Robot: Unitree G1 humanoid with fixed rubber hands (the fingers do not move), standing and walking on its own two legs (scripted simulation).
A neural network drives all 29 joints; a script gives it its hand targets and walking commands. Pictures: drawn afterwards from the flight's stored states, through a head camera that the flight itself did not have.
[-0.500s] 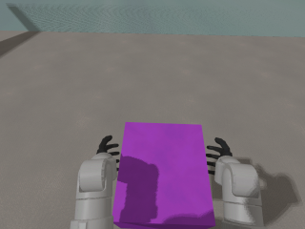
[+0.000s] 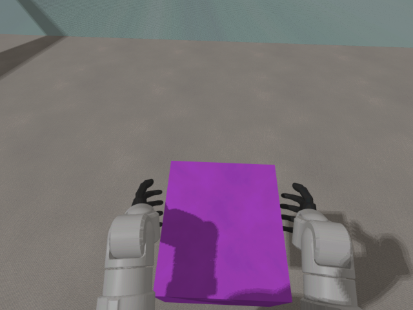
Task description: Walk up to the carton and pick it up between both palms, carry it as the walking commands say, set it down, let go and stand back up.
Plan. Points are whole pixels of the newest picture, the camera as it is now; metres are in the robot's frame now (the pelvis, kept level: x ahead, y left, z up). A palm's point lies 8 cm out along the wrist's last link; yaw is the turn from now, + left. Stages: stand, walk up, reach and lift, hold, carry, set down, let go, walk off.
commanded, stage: carry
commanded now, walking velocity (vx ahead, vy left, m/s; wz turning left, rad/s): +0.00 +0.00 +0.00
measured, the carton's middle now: (220, 233) +0.31 +0.00 -0.01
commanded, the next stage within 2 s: hold in 1.52 s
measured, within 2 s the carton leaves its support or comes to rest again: neither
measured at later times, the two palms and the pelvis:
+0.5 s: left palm (144, 212) +0.29 +0.15 +0.08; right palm (303, 218) +0.29 -0.15 +0.07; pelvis +0.01 +0.00 +0.00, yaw +0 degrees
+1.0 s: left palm (150, 215) +0.29 +0.14 +0.08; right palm (315, 220) +0.29 -0.17 +0.08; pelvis +0.01 -0.02 +0.00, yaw +0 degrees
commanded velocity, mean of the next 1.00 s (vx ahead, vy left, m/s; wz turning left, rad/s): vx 0.00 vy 0.00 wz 0.00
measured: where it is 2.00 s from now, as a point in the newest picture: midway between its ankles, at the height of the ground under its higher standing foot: outside the picture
